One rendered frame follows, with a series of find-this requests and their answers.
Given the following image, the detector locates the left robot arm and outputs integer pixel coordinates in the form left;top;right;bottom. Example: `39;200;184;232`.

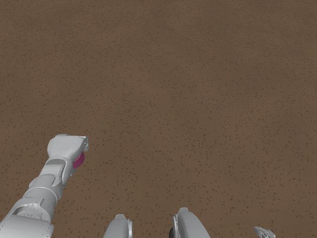
0;156;73;238

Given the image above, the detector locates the left robot hand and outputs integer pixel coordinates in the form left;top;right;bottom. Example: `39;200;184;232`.
47;134;89;176

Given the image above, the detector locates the right robot hand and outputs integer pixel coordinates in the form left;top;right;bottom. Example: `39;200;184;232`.
254;226;275;238

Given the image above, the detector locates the tin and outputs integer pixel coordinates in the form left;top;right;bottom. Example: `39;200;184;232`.
73;152;85;168

